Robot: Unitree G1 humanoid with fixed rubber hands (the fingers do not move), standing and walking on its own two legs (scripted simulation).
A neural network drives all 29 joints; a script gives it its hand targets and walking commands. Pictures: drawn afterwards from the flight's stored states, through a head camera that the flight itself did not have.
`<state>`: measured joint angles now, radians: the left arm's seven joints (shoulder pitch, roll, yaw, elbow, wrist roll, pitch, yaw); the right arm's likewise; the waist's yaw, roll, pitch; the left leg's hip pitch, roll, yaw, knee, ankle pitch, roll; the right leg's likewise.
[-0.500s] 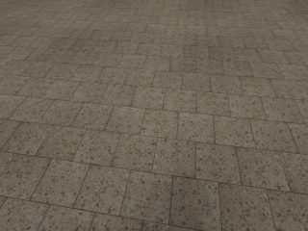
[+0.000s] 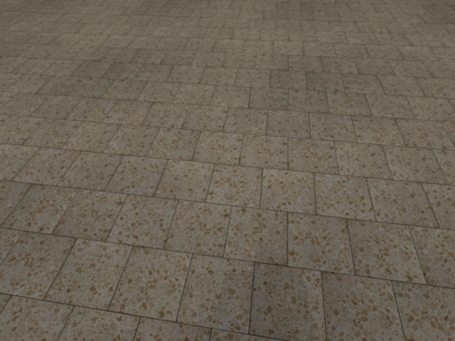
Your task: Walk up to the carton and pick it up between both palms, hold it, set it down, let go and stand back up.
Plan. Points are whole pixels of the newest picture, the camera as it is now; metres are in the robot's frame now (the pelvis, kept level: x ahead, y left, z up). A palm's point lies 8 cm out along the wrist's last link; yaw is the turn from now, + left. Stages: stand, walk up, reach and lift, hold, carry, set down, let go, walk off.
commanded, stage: stand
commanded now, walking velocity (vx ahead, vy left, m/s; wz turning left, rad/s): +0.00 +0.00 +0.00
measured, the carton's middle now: out of the picture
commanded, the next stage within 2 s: walk up in 0.58 s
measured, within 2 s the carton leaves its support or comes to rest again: neither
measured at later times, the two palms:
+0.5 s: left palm out of the picture -0.02 +0.20 -0.15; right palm out of the picture -0.02 -0.20 -0.15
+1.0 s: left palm out of the picture +0.02 +0.25 -0.17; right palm out of the picture -0.03 -0.23 -0.15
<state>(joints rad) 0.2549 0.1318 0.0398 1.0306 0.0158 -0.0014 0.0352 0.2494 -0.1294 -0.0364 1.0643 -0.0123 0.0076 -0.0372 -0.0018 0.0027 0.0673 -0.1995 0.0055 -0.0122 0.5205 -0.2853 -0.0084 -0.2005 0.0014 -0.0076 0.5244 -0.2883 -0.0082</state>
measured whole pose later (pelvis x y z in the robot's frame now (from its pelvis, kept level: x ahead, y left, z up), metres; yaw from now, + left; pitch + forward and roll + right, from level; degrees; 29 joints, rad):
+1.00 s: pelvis -0.03 +0.01 -0.02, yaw -8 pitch +0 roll +1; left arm 0.22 0.19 0.07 1.05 0.02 0.05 0.03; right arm 0.21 -0.15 -0.07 1.03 -0.02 0.01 -0.07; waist 0.01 -0.05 0.09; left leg -0.34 0.01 0.09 0.69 -0.34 0.01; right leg -0.42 0.04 0.13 0.75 -0.34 0.00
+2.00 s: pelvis -0.07 +0.02 +0.00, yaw -39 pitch -2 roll +1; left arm 0.16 0.28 0.07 0.98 0.01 0.09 -0.03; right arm 0.22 -0.16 -0.05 0.92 -0.04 -0.01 -0.04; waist 0.00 -0.06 0.11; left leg -0.22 0.05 0.20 0.54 -0.29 0.02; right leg -0.43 -0.05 0.01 1.03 -0.46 0.07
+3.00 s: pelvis -0.14 +0.05 -0.01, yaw -69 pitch -2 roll +2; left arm 0.18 0.25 0.07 0.91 0.01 0.09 -0.02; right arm 0.21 -0.15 -0.12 1.01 -0.04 0.00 -0.03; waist 0.01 -0.04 0.10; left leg -0.18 0.06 0.22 0.55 -0.34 0.01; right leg -0.41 -0.07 0.03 0.93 -0.48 0.07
